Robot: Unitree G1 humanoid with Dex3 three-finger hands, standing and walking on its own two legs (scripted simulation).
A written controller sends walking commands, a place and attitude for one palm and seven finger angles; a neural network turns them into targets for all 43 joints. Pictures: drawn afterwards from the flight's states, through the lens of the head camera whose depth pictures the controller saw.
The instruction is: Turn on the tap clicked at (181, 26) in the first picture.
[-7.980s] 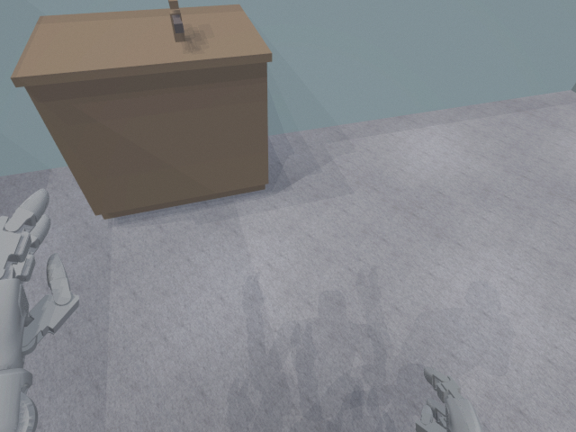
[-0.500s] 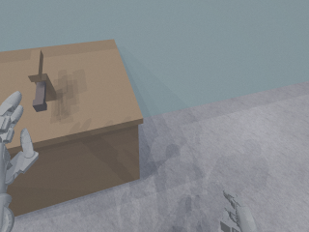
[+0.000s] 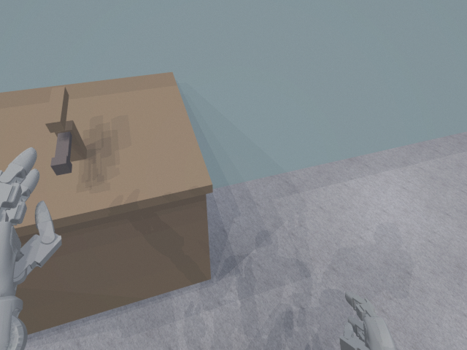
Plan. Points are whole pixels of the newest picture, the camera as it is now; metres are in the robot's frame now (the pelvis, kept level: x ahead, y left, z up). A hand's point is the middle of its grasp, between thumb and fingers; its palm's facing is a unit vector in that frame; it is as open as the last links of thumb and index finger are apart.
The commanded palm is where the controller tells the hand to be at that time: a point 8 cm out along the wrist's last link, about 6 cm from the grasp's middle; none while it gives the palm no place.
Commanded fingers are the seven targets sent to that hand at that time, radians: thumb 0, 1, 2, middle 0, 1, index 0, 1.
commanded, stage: shuffle to correct the standing spot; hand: left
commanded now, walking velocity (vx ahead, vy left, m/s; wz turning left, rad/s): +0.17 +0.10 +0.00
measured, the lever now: (61, 165) +0.43 +0.39 +0.05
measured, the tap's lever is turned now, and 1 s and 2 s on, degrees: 0 0 0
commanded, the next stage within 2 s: come to a stop and stand still in 0.50 s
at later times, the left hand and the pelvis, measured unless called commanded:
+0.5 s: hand (62, 202) +0.27 +0.26 +0.16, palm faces +0.40 -0.83 -0.39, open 7.4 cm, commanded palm +0.21 +0.30 +0.17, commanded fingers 0.00 0.90 0.90 -0.20 -0.30 -0.20 -0.30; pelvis +0.06 +0.02 -0.02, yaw +3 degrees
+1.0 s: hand (44, 159) +0.34 +0.33 +0.16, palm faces +0.43 -0.81 -0.40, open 7.4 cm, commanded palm +0.30 +0.36 +0.17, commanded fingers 0.00 0.90 0.90 -0.20 -0.30 -0.20 -0.30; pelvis +0.14 +0.07 -0.01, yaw +2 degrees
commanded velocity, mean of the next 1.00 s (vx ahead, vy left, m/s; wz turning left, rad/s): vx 0.03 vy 0.03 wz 0.00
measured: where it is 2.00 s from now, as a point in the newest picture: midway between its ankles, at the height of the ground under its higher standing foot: outside the picture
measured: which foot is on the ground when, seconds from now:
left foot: down 0.00-0.40, up 0.42-0.60, down 0.62-1.00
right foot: down 0.00-0.62, up 0.64-0.78, down 0.80-1.00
